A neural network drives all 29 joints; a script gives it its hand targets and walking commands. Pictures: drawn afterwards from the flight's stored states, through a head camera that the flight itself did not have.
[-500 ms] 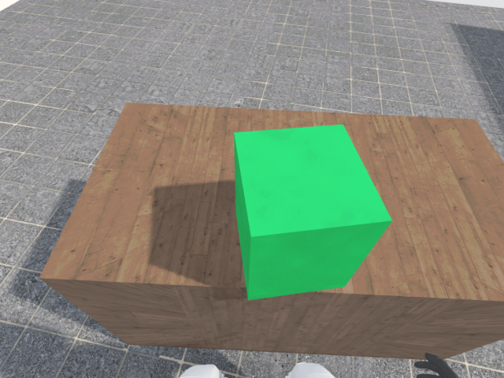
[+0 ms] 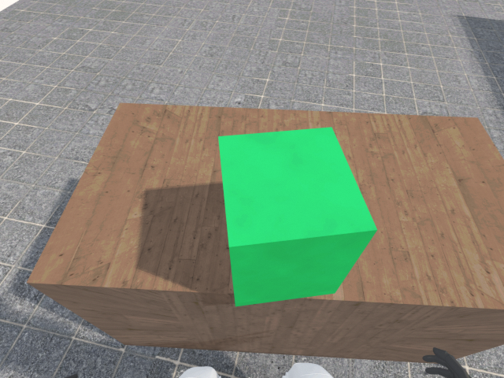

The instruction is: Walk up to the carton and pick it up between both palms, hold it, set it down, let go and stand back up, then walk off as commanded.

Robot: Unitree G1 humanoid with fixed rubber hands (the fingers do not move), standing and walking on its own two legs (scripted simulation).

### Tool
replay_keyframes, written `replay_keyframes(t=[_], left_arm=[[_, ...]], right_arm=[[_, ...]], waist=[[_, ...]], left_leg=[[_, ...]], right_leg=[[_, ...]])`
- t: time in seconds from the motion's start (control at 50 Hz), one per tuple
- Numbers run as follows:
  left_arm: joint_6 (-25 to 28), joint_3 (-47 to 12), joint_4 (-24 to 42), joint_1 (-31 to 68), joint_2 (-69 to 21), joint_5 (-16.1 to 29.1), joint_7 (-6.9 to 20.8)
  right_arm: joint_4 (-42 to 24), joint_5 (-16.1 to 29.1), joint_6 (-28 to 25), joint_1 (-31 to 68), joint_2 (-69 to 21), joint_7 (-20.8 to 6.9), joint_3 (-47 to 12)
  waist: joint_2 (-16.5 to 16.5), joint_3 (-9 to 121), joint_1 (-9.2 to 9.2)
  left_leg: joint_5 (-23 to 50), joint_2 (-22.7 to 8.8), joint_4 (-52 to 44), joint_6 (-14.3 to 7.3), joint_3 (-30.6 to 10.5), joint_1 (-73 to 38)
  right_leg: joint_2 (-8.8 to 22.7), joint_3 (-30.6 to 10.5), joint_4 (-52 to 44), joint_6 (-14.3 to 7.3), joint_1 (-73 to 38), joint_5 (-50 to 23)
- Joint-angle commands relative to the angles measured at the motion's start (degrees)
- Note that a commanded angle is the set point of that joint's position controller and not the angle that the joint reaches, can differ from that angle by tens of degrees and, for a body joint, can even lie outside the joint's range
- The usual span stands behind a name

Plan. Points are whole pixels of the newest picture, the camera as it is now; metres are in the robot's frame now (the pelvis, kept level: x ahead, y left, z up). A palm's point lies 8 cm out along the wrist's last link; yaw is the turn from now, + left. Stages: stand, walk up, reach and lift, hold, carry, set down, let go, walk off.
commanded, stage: walk up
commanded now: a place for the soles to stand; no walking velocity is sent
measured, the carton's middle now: (281, 221) +0.37 -0.06 -0.01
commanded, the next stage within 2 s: reach and lift in 0.60 s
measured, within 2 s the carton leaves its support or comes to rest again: neither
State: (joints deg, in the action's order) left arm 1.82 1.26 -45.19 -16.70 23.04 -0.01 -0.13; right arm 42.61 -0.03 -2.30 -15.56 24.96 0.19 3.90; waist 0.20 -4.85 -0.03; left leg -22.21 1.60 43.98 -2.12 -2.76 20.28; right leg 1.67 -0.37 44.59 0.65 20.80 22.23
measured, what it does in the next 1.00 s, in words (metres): stands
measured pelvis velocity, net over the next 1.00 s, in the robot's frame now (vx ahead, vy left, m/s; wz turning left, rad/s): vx -0.02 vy -0.02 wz -0.02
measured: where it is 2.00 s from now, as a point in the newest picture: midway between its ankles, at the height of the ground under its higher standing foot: outside the picture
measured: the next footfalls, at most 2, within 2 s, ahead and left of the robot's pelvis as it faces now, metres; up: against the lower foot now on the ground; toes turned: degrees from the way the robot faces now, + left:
none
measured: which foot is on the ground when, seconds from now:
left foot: down 0.00-1.00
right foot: down 0.00-1.00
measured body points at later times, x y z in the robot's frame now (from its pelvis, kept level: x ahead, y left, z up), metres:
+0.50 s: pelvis +0.00 +0.00 +0.00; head +0.02 +0.01 +0.45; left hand +0.07 +0.31 -0.11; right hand +0.10 -0.33 -0.09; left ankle +0.02 +0.13 -0.71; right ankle +0.02 -0.13 -0.71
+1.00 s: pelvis -0.02 -0.02 +0.00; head +0.02 -0.02 +0.45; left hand +0.18 +0.28 -0.07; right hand +0.11 -0.31 -0.10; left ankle +0.02 +0.13 -0.71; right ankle +0.02 -0.13 -0.71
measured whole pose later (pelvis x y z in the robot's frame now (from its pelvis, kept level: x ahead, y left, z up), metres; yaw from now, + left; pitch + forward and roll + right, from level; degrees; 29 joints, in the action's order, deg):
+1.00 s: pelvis -0.02 -0.02 +0.00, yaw -1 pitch -3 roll +1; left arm -16.6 2.1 -31.1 -4.4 22.7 0.0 -1.1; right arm 52.0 -3.4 -14.9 -7.5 16.4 -2.5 9.3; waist -0.5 -7.7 -1.0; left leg -19.8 -0.2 41.3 0.5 -2.7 18.9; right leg 0.1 -0.3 43.1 -0.2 20.3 20.0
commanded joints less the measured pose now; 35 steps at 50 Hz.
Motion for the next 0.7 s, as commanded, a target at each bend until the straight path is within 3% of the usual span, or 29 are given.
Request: replay_keyframes(t=[0.0, 0.02, 0.06, 0.08, 0.1, 0.12, 0.16, 0.18, 0.22, 0.24, 0.26, 0.28, 0.3, 0.34, 0.36, 0.38, 0.42, 0.44, 0.46, 0.5, 0.52, 0.54, 0.56, 0.58, 0.6, 0.62, 0.64, 0.66, 0.68], left_arm=[[0.56, 3.68, 2.36, 5.33, 12.65, -1.51, -0.18], [0.8, 3.43, 1.81, 3.67, 12.82, -1.24, -0.25], [0.54, 3.41, 1.13, 4.38, 12.22, -1.25, -0.18], [0.82, 3.79, 1.95, 4.01, 12.63, -1.18, -0.17], [0.79, 4.19, 1.88, 6.14, 13.18, -1.02, -0.25], [0.8, 3.75, 1.52, 5.45, 12.54, -0.99, -0.02], [0.3, 3.59, 1.35, 4.4, 12.4, -0.78, 0.04], [0.37, 3.76, 1.23, 4.77, 12.09, -0.99, 0.07], [-0.1, 3.88, 0.73, 3.63, 11.61, -0.68, 0.11], [-0.2, 4.02, 0.61, 3.27, 12.22, -1.22, 0.06], [0.02, 4.07, 0.98, 1.88, 12.21, -1.39, 0.26], [-0.14, 3.87, 0.88, 1.98, 12.46, -1.39, 0.24], [0.1, 3.99, 0.86, 2.48, 12.12, -1.52, 0.42], [0.83, 3.85, 0.64, 2.41, 13.36, -1.93, 0.34], [0.69, 4.06, 1.46, 5.64, 13.71, -1.85, 0.41], [0.52, 4.02, 1.42, 6.12, 13.59, -1.62, 0.5], [0.09, 3.85, 0.96, 4.48, 13.19, -1.1, 0.3], [0.18, 3.55, 1.08, 3.32, 12.27, -0.92, 0.35], [0.27, 3.58, 1.09, 3.38, 12.34, -1.37, 0.35], [0.38, 3.46, 0.96, 2.38, 12.14, -1.45, 0.33], [0.21, 4.19, 1.39, 4.18, 12.96, -1.19, 0.36], [0.13, 4.04, 1.3, 4.78, 13.81, -1.31, 0.3], [-0.03, 4.43, 1.83, 5.2, 13.92, -1.0, 0.41], [0.04, 4.0, 1.56, 4.51, 13.41, -0.65, 0.43], [-12.19, 3.43, 21.37, 24.62, 7.08, -2.17, -2.73], [-17.3, 2.69, 20.66, 27.87, 5.43, -4.16, -3.73], [-18.97, 2.42, 21.27, 27.06, 5.24, -4.61, -3.72], [-20.37, 3.22, 20.93, 25.88, 4.17, -4.83, -3.2], [-20.63, 3.31, 23.4, 24.09, 4.53, -5.15, -2.8]], right_arm=[[1.71, -0.9, -2.1, 1.62, 11.55, 0.96, 1.47], [1.58, -0.53, -2.21, 2.5, 12.07, 0.89, 1.67], [1.47, -0.69, -2.27, 3.24, 11.88, 0.9, 1.54], [0.25, -0.82, -2.28, 3.27, 11.04, 0.88, 1.31], [0.79, -0.48, -2.32, 4.21, 10.65, 0.99, 1.26], [1.29, -0.67, -2.48, 2.69, 10.78, 0.73, 1.54], [0.51, -0.82, -2.59, 4.35, 11.79, 0.55, 1.65], [0.79, -0.95, -2.56, 5.04, 11.89, 0.66, 2.07], [1.04, -1.05, -2.88, 3.84, 13.18, 0.99, 2.01], [0.46, -0.93, -2.88, 4.31, 12.41, 1.04, 2.2], [0.35, -0.82, -2.83, 4.61, 12.01, 1.05, 1.94], [-0.31, -0.86, -2.75, 4.76, 12.33, 1.01, 1.72], [0.06, -1.02, -2.66, 4.63, 12.34, 1.09, 1.58], [-0.17, -0.42, -2.35, 4.14, 10.09, 0.67, 1.29], [-0.06, -0.24, -2.02, 3.11, 9.71, 0.75, 1.35], [0.28, -0.22, -2.13, 3.26, 10.59, 0.78, 1.31], [0.55, -0.85, -2.36, 3.33, 11.44, 0.97, 1.46], [0.93, -1.48, -2.42, 3.57, 11.83, 0.95, 1.54], [0.85, -1.27, -2.72, 2.67, 11.92, 0.95, 1.74], [0.55, -0.77, -2.75, 4.11, 12.43, 1.08, 1.5], [0.21, -0.5, -2.68, 2.35, 11.15, 1.12, 1.29], [0.84, -0.7, -2.66, 3.89, 11.45, 1.13, 1.36], [1.21, -0.72, -2.94, 2.63, 11.63, 1.16, 1.53], [1.35, -0.79, -2.96, 2.86, 11.99, 1.13, 1.52], [19.67, -9.7, -11.11, 20.44, 2.08, -1.93, 10.12], [20.05, -9.85, -12.1, 18.12, 6.12, -3.83, 10.78], [21.01, -9.24, -12.21, 15.36, 6.88, -4.62, 11.57], [19.08, -8.95, -12.0, 16.49, 7.98, -4.81, 11.66], [16.45, -8.91, -13.31, 15.1, 8.27, -4.44, 12.59]], waist=[[-3.67, 8.37, -0.21], [-6.64, 8.17, 0.27], [-3.95, 5.61, 0.51], [-0.4, 5.87, 0.88], [-4.88, 4.04, 0.5], [-0.32, 7.94, 0.54], [0.76, 5.79, 1.23], [3.04, 4.81, 0.78], [7.61, 5.25, 1.4], [4.56, 5.33, 1.27], [3.25, 5.54, 1.77], [5.18, 5.42, 1.32], [1.1, 3.47, 1.79], [-1.84, 4.86, 0.99], [-4.17, 7.31, -0.69], [-5.57, 5.85, -0.4], [0.51, 5.41, -0.01], [0.9, 5.2, 1.58], [-1.21, 7.18, 1.18], [-3.47, 6.43, 2.73], [-4.65, 6.45, 1.3], [-1.35, 5.53, 0.33], [-2.09, 6.91, 0.36], [0.43, 7.84, 0.72], [10.2, -0.66, -3.95], [14.77, -4.15, -5.92], [15.37, -2.62, -6.11], [11.5, -2.05, -5.14], [6.69, 0.93, -4.18]], left_leg=[[11.66, -7.15, -7.31, -3.2, -7.77, -4.88], [11.76, -8.23, -7.59, -4.16, -9.96, -3.73], [11.24, -7.98, -7.92, -3.55, -9.32, -0.24], [13.18, -6.89, -7.07, -2.67, -7.1, -0.81], [10.16, -5.7, -7.93, -3.13, -7.06, 0.01], [10.39, -5.86, -9.21, -2.7, -7.81, -3.7], [5.67, -8.7, -11.8, -4.43, -12.57, -2.42], [3.47, -9.31, -13.07, -4.61, -13.48, -0.53], [7.5, -11.43, -14.18, -6.37, -16.61, -1.77], [8.02, -13.06, -14.59, -6.96, -18.83, 1.07], [6.9, -12.27, -13.9, -6.99, -17.72, 0.51], [5.12, -11.93, -13.77, -6.34, -16.51, 2.03], [3.38, -9.13, -12.68, -4.47, -13.21, 5.28], [9.19, -4.31, -7.32, -2.14, -5.72, -0.76], [9.37, -3.02, -5.17, -1.87, -3.73, -3.16], [9.07, -4.63, -6.17, -1.84, -4.55, -3.69], [8.23, -6.53, -9.44, -3.5, -9.35, -1.6], [5.87, -7.62, -10.67, -3.94, -10.96, -1.37], [9.39, -8.38, -9.81, -4.64, -12.85, -1.26], [12.63, -8.12, -8.53, -4.0, -10.92, -0.24], [12.17, -6.79, -8.55, -3.42, -10.28, -1.03], [11.47, -6.74, -8.57, -3.85, -9.57, -1.8], [12.64, -7.91, -10.86, -3.67, -11.03, -1.24], [12.17, -7.78, -9.52, -4.05, -11.69, -2.26], [-6.9, -6.9, -11.8, 4.93, 3.98, 12.68], [-10.84, -9.73, -14.14, 2.79, 2.43, 19.36], [-9.48, -10.9, -13.08, 2.8, 2.03, 21.61], [-10.95, -9.8, -13.46, 1.85, 3.04, 20.9], [-5.97, -8.46, -11.06, 2.0, 5.27, 18.38]], right_leg=[[5.23, -8.52, -9.25, -7.2, -1.41, -12.06], [4.26, -8.1, -8.25, -6.55, -2.29, -12.4], [4.17, -8.1, -9.94, -6.42, -3.41, -10.22], [5.82, -10.26, -11.37, -6.91, -3.19, -11.53], [5.57, -9.07, -10.74, -7.31, -1.88, -10.38], [5.22, -9.04, -9.52, -7.18, -3.1, -10.52], [2.87, -6.97, -7.4, -6.16, -0.63, -5.92], [2.65, -6.01, -5.56, -5.64, -0.81, -6.24], [1.51, -3.69, -2.68, -4.99, -0.46, -6.33], [1.31, -2.67, -3.08, -4.74, -2.0, -3.9], [1.44, -3.85, -3.97, -5.37, -3.13, -4.76], [2.57, -4.45, -5.94, -5.11, -4.54, -6.98], [2.99, -6.94, -9.4, -6.21, -6.56, -6.99], [5.74, -11.69, -13.4, -8.32, -2.73, -8.06], [6.69, -10.9, -12.98, -8.76, -1.35, -8.28], [6.17, -10.0, -13.02, -8.26, 0.41, -8.1], [4.42, -7.87, -9.98, -6.56, 0.05, -7.07], [3.15, -7.23, -8.42, -6.21, -1.8, -7.11], [3.88, -6.19, -6.92, -5.97, -3.38, -8.14], [3.7, -6.44, -8.4, -5.84, -5.29, -11.23], [4.74, -8.01, -9.89, -6.66, -5.02, -12.17], [5.29, -8.35, -10.12, -6.94, -2.62, -11.99], [4.25, -6.98, -7.89, -6.11, -5.1, -11.16], [3.67, -6.92, -7.71, -5.91, -4.95, -12.47], [-3.08, 6.22, -0.19, -3.77, 1.36, 4.98], [-5.2, 8.1, 5.51, -3.26, -4.36, 1.48], [-3.87, 6.88, 7.0, -3.41, -7.8, 0.11], [-3.97, 6.37, 4.7, -3.26, -10.4, -1.44], [-3.67, 5.88, 3.03, -2.7, -12.44, -2.54]])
